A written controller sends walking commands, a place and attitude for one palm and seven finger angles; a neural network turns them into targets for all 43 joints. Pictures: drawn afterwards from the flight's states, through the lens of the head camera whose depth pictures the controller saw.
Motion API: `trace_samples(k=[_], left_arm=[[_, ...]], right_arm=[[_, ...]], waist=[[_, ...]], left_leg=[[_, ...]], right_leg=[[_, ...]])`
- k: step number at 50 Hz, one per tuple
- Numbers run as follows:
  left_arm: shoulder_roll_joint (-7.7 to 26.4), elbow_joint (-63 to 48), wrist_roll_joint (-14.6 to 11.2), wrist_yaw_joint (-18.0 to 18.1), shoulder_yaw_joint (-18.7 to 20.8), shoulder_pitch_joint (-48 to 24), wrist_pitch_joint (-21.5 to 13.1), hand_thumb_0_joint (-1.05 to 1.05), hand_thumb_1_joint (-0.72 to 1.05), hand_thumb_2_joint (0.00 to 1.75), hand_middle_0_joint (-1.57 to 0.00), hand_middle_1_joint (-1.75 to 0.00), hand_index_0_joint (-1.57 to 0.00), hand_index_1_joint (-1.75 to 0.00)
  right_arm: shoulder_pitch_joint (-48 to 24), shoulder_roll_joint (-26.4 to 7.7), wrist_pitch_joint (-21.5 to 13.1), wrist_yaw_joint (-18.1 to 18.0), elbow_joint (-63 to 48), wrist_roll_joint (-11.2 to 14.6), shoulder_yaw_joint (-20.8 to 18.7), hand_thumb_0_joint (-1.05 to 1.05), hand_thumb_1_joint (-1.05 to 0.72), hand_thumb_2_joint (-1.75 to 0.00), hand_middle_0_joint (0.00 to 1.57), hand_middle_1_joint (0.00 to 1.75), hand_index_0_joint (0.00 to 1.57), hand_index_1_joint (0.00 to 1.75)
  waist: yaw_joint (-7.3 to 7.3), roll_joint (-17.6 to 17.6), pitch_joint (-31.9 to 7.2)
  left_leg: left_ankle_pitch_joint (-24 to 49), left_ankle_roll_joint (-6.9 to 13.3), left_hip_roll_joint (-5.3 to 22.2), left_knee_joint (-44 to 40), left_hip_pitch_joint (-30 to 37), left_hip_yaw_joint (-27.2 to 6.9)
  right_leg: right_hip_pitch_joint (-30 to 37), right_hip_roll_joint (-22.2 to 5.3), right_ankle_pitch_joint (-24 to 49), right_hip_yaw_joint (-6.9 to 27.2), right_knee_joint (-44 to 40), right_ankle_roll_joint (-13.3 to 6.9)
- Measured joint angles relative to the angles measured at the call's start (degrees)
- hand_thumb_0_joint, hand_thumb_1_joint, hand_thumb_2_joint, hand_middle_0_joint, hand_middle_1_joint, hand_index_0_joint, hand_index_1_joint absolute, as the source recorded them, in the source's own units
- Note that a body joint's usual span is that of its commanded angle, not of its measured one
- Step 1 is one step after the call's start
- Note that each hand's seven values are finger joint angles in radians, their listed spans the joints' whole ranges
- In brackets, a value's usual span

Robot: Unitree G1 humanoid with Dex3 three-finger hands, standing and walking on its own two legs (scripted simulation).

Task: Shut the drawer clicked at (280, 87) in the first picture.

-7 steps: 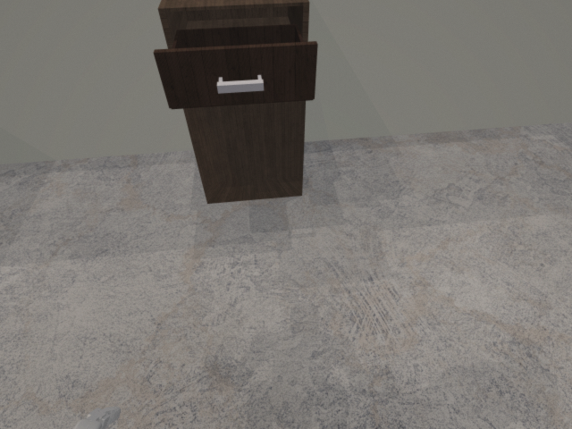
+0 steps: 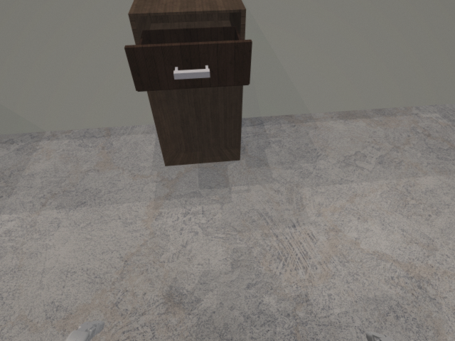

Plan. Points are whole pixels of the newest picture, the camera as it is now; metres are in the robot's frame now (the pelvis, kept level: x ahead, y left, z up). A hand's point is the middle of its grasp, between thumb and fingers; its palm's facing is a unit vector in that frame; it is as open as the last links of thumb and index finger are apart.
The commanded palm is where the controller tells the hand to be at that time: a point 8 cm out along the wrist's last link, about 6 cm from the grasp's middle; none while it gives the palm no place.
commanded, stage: stand and wait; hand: left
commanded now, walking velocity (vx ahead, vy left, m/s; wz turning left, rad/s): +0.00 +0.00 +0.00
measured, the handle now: (191, 71) +0.95 +0.18 +0.02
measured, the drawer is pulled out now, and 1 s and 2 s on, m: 0.30 0.30 0.30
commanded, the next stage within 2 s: look at it before walking up in 0.72 s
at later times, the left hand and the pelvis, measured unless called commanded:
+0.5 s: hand out of the picture +0.05 +0.24 -0.15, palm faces -0.03 -0.94 -0.34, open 7.4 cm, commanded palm none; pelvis -0.02 -0.01 +0.01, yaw +0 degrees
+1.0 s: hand out of the picture +0.05 +0.24 -0.15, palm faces -0.04 -0.94 -0.33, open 7.4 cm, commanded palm none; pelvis -0.03 +0.00 +0.01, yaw +0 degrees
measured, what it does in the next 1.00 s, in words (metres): stands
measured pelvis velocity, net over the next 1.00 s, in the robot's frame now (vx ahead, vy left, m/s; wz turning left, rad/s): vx -0.03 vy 0.00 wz -0.01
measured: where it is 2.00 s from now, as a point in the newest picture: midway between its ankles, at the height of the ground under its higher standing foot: outside the picture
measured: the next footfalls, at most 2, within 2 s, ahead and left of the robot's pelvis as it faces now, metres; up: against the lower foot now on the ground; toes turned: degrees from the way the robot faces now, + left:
right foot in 1.84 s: +0.12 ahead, -0.13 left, +0.00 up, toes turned -14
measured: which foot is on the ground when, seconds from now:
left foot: down 0.00-1.00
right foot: down 0.00-1.00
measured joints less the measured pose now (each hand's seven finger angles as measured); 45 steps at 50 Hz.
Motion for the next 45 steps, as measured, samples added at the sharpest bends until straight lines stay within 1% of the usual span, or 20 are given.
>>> trace_samples(k=[8,21,45], left_arm=[[-0.8,1.8,0.1,-0.2,0.0,0.4,-0.1,0.0,0.91,0.9,-0.2,-0.3,-0.2,-0.3],[-0.2,5.4,0.0,-0.2,0.4,2.3,-0.1,0.0,0.91,0.9,-0.2,-0.3,-0.2,-0.3],[-0.5,6.8,0.1,-0.2,0.4,1.6,-0.4,0.0,0.91,0.9,-0.2,-0.3,-0.2,-0.3]], right_arm=[[-0.5,0.5,0.0,0.0,1.9,0.0,0.2,0.01,-0.9,-0.89,0.2,0.3,0.2,0.3],[1.8,0.0,0.4,-0.1,5.8,0.2,0.0,0.01,-0.9,-0.89,0.2,0.3,0.2,0.3],[2.6,0.7,-0.1,0.2,8.1,0.3,0.1,0.01,-0.9,-0.89,0.2,0.3,0.2,0.3]], waist=[[0.21,-0.2,0.5],[0.15,-0.3,1.4],[-0.12,-0.6,0.9]], left_leg=[[1.6,-0.5,0.5,-2.1,0.6,-0.2],[3.3,-1.0,1.3,-3.9,1.3,-0.4],[5.3,-0.7,1.1,-5.6,1.0,0.1]], right_leg=[[0.6,0.5,1.5,-0.2,-2.0,-0.5],[1.5,1.2,3.6,-0.5,-4.4,-0.9],[1.2,1.1,6.0,0.1,-6.5,-0.5]])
